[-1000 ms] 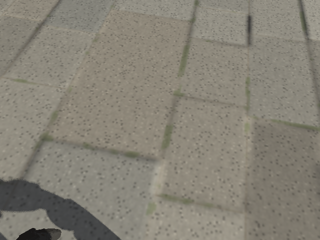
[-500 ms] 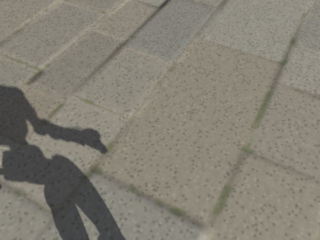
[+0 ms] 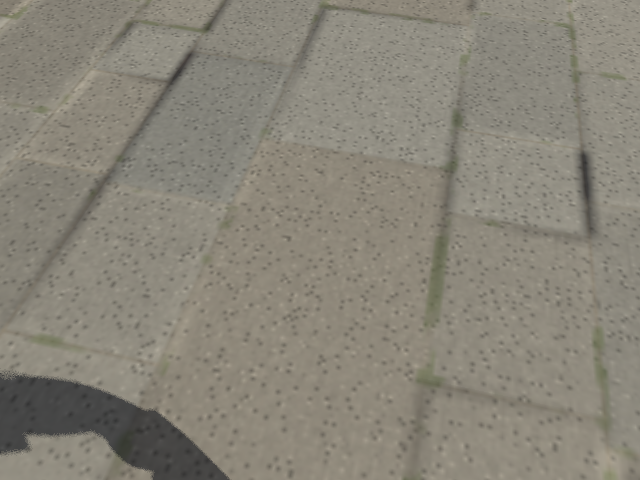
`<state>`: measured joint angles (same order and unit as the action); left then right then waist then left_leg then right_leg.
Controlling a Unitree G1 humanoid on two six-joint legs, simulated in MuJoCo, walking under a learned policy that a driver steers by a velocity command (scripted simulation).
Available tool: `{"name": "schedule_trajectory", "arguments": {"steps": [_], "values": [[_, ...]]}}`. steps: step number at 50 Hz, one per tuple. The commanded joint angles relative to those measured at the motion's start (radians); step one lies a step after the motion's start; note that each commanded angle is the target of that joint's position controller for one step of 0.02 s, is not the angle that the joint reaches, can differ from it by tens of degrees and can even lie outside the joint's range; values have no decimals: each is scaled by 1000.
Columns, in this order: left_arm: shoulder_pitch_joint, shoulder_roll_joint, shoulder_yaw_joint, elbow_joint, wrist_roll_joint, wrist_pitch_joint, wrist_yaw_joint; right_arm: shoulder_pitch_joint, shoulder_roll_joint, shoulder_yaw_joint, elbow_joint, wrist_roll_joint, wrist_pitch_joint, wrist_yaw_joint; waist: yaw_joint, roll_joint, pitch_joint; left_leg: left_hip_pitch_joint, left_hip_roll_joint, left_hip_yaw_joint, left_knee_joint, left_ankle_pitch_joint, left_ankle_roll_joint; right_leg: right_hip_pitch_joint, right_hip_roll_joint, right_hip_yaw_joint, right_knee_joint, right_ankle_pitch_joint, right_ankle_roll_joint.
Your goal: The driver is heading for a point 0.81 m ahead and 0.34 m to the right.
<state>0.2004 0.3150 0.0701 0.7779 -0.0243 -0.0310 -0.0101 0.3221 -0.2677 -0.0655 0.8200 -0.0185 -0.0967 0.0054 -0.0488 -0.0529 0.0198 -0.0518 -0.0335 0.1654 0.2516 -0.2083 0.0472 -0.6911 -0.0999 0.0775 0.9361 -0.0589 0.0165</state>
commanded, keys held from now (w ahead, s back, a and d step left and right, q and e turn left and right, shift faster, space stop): w+e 1.00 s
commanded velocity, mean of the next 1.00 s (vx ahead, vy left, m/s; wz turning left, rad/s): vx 0.50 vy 0.00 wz -0.57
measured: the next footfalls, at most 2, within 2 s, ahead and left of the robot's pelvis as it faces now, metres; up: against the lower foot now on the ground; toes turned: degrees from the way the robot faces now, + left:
right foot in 0.24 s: +0.29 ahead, -0.14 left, +0.00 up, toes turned -11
left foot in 0.70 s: +0.61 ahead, -0.01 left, +0.00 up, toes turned -29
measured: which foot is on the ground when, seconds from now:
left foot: down 0.00-0.24, up 0.26-0.68, down 0.70-1.00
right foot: up 0.00-0.22, down 0.24-0.70, up 0.72-1.00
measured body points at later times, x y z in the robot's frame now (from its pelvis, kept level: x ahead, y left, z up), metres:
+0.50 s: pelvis +0.28 -0.07 +0.00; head +0.31 -0.09 +0.45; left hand +0.43 +0.18 -0.11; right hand +0.39 -0.38 -0.09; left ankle +0.44 +0.09 -0.68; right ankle +0.25 -0.13 -0.75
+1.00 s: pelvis +0.55 -0.10 +0.00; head +0.57 -0.12 +0.45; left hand +0.85 +0.02 -0.09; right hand +0.42 -0.37 -0.12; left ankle +0.58 +0.01 -0.75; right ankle +0.55 -0.30 -0.67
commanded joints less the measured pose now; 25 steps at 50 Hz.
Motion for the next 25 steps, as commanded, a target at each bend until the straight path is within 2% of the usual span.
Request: {"name": "schedule_trajectory", "arguments": {"steps": [1, 4, 7, 9, 10, 11, 12, 13, 14, 15, 16, 17, 18, 19, 21, 23, 25], "values": [[-50, 10, -6, -73, 5, -11, -19, -82, -150, -33, -66, 6, -16, -13, 14, 91, 48, -46, 270, -65, -144, 270, 120, 21, -15, -24, -147, 135, -7], [-151, 0, -15, -123, 4, -11, -37, -23, -174, -41, -34, 17, 2, -17, -25, 72, 84, 48, 301, -26, -126, 301, 115, -13, -8, -64, -248, 121, -32], [-201, 10, -13, -168, 3, -11, -55, 4, -193, -49, -13, 32, 28, -19, -26, 84, 85, 157, 326, 7, -50, 457, 97, -21, 18, -112, -303, 15, -68], [-164, 40, 2, -181, 3, -6, -60, -10, -222, -56, -16, 37, 44, -27, 15, 125, 27, 190, 324, 37, 78, 801, 74, 89, 82, -174, -304, -87, -106], [-90, 67, 18, -170, 1, -3, -59, -17, -234, -59, -20, 39, 53, -31, 61, 143, -24, 187, 317, 49, 198, 950, 63, 192, 123, -199, -300, -135, -130], [44, 112, 45, -141, -1, -1, -50, -33, -238, -58, -24, 43, 59, -35, 141, 136, -96, 124, 290, 69, 384, 971, 38, 386, 163, -204, -352, -108, -164], [213, 182, 81, -100, -1, 9, -31, -34, -219, -48, -36, 35, 53, -40, 223, 78, -184, -86, 251, 71, 656, 750, -5, 692, 126, -91, -399, -70, -212], [207, 301, 99, -98, -10, 8, -17, 68, -59, 2, -91, -9, 26, -21, 105, -203, -255, -576, 56, 22, 1030, -250, -77, 1065, -151, 447, -436, -150, -397], [237, 237, 77, -132, -1, -8, -20, -10, -111, 3, -104, 21, -18, -6, 163, -98, -416, -707, -8, -233, 1172, -400, -72, 1148, -247, 773, -604, -284, -473], [208, 178, 60, -123, 9, -21, -22, -129, -169, -14, -138, 63, -41, 4, 189, -39, -276, -790, 50, -266, 1155, -304, -47, 1063, -215, 624, -641, -223, -407], [150, 151, 52, -125, 6, -29, -22, -149, -156, -7, -148, 59, -53, 1, 144, 20, -176, -768, 93, -260, 1063, -215, -33, 916, -170, 495, -639, -142, -368], [78, 117, 41, -137, 4, -30, -20, -147, -157, -11, -135, 32, -53, -6, 97, 56, -108, -706, 125, -255, 970, -171, -40, 769, -128, 395, -648, -34, -339], [35, 91, 32, -155, 17, -31, -14, -125, -168, -19, -128, 17, -43, -8, 60, 34, -86, -628, 146, -261, 920, -136, -49, 666, -100, 334, -668, 56, -331], [18, 89, 30, -166, 22, -31, -11, -110, -165, -21, -127, 12, -30, -6, 40, 26, -75, -582, 149, -259, 886, -119, -62, 603, -84, 313, -690, 94, -331], [21, 108, 35, -162, 16, -35, -2, -106, -134, -15, -129, 4, -10, -7, 26, 31, -57, -551, 144, -232, 794, -89, -96, 511, -66, 253, -710, 172, -333], [44, 138, 44, -152, 12, -33, 12, -173, -104, -2, -151, 1, -1, -8, 43, 22, -28, -541, 125, -215, 651, 19, -122, 447, -30, 194, -718, 171, -312], [67, 145, 47, -142, 6, -27, 20, -255, -81, 9, -169, 3, -4, -3, 77, -3, -15, -489, 92, -208, 476, 179, -128, 407, 17, 151, -706, 94, -269]]}}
